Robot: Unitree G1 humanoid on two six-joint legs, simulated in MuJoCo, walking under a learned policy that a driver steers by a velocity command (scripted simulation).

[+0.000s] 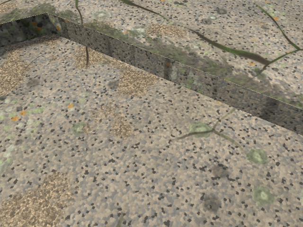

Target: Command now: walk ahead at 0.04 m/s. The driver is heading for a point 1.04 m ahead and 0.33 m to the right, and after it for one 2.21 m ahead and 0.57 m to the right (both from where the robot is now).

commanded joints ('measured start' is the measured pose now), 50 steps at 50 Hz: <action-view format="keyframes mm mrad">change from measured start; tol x32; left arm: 1 1 147 24 -31 -12 -1 -1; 30 201 206 59 18 -22 -43 7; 50 -248 29 26 -239 -27 -34 -58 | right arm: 1 123 -94 -14 13 -23 22 0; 50 270 -123 -33 -30 -26 -109 10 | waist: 1 -27 -39 -47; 50 -53 43 119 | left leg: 1 180 23 -15 -186 296 34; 20 60 -9 3 -162 311 71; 26 -165 -34 4 -79 -344 141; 32 -299 -10 28 193 -209 169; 35 236 -58 67 -118 77 156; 38 475 358 -557 -342 86 320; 50 182 166 156 -464 533 142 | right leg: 1 -63 -154 149 -130 138 -50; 20 65 -77 58 -59 220 19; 28 41 -269 396 -193 -562 -157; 34 -121 -273 334 -189 -238 -118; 39 -673 -56 232 758 -195 -18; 50 -487 -98 22 286 268 3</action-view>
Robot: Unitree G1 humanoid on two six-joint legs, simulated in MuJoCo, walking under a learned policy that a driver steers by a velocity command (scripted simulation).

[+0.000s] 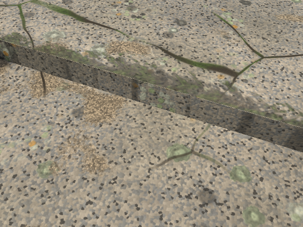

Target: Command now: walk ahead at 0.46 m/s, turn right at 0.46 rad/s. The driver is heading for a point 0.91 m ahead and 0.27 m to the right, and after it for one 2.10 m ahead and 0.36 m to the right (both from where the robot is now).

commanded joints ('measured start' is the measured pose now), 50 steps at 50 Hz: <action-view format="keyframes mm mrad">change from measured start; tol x32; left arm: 1 -194 -19 -22 -127 7 -9 -22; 34 343 92 32 -234 25 -22 19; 50 -31 60 -21 -311 78 37 -54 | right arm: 1 23 -173 -28 -48 9 -8 -20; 28 -526 -176 -30 -443 27 -36 27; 34 -78 -396 -77 -391 -81 -10 16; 50 -107 -217 -40 -297 -5 -8 48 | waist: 1 -8 93 149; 11 185 -122 -383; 50 24 159 23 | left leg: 1 -132 254 -33 -106 578 49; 8 -70 280 36 503 1259 28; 9 -308 222 28 813 902 -5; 10 -726 -4 -60 1254 -191 -55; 11 -856 -15 -307 1368 -205 -22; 24 -632 73 -223 405 414 -95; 32 -338 21 -213 231 209 -25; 35 148 479 -949 86 -93 175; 50 -248 247 -137 -78 349 92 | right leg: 1 -5 12 -87 -144 75 -10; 8 518 153 -161 -279 -44 -158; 11 1128 -287 824 -579 -282 -440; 18 376 -72 289 -692 14 -269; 31 554 -61 411 -434 -47 -140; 36 -38 97 87 414 -417 -18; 50 151 25 -37 -151 -65 26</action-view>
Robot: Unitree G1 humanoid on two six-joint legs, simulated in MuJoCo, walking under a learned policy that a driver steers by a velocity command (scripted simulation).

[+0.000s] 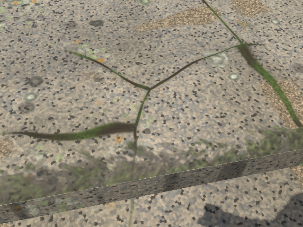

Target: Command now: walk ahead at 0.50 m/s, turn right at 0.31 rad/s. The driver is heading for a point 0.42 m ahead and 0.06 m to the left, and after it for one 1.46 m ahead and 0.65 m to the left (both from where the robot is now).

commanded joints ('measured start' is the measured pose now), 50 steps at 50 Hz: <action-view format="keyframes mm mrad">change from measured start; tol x32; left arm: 1 -82 19 -12 -82 1 -16 -5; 8 335 263 50 30 33 -55 57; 29 232 109 6 132 -15 -92 95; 50 -364 -172 -121 -347 35 -13 99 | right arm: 1 -35 -139 -28 -49 5 -13 2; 28 -288 -26 22 -113 -15 70 18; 50 183 -85 9 78 15 20 -42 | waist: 1 23 186 22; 8 156 -271 -304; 24 85 -4 51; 34 -29 335 -275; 50 -8 87 85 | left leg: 1 -70 213 -83 -112 249 122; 6 -28 185 -21 271 624 85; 9 -627 9 -110 938 -299 35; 31 -203 -109 16 305 15 143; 34 317 331 -831 68 536 417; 40 -168 117 -465 60 176 291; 50 -60 102 -593 -28 -98 250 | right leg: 1 126 10 -67 -173 33 -7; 6 497 91 -119 -393 -2 -87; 8 966 -381 536 -506 -31 -252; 24 546 -167 -109 -704 402 -136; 31 631 -179 -202 -175 932 -88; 34 -55 119 -79 679 -319 23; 50 -880 -31 -65 1178 -373 -13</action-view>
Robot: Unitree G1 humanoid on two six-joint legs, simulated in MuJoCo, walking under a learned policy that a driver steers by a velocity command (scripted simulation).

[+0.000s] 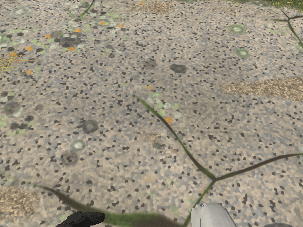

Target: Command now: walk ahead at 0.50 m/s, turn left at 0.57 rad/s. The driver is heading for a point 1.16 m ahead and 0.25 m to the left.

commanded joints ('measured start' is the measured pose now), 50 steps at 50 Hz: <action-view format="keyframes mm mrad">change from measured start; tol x64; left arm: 1 -326 -13 -36 -250 -1 -23 -5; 9 398 247 102 -75 -24 -38 -4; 50 -17 145 61 63 -75 -140 -14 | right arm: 1 88 -128 -19 15 6 -6 -14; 50 -105 -181 -66 -159 44 -22 -2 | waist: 1 -29 76 111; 50 9 61 2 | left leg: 1 27 238 -316 -279 49 147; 8 52 270 -94 164 1669 70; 10 -410 -47 -42 927 133 -18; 15 -873 88 -154 1507 332 134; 35 -459 49 214 208 131 -17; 39 935 332 -484 121 658 407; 50 -297 184 -68 -252 297 125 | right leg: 1 -208 -7 -28 -174 -62 -11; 8 993 112 -4 -949 -95 -101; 11 1134 -324 1156 -1773 -476 -241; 20 678 -89 -16 -1859 218 -100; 36 1449 -239 -257 -1585 1558 -12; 39 499 91 -100 -637 -132 187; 50 845 3 17 -1411 576 64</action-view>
